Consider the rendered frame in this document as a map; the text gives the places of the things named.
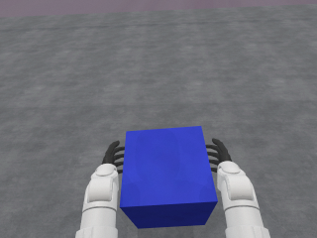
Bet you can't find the right robot hand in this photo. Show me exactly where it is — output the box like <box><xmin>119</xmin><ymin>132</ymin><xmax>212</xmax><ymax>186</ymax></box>
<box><xmin>205</xmin><ymin>138</ymin><xmax>232</xmax><ymax>173</ymax></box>

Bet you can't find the left robot hand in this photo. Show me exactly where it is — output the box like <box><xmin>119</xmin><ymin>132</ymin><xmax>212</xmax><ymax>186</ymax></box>
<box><xmin>101</xmin><ymin>140</ymin><xmax>125</xmax><ymax>174</ymax></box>

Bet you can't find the carton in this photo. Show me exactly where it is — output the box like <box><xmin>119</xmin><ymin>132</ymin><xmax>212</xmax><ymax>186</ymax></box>
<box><xmin>119</xmin><ymin>126</ymin><xmax>218</xmax><ymax>229</ymax></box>

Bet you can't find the right robot forearm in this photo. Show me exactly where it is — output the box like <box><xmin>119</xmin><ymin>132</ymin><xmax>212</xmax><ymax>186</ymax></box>
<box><xmin>217</xmin><ymin>161</ymin><xmax>270</xmax><ymax>238</ymax></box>

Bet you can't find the left robot forearm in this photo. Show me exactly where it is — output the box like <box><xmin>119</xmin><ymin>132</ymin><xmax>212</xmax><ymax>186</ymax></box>
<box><xmin>75</xmin><ymin>164</ymin><xmax>119</xmax><ymax>238</ymax></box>

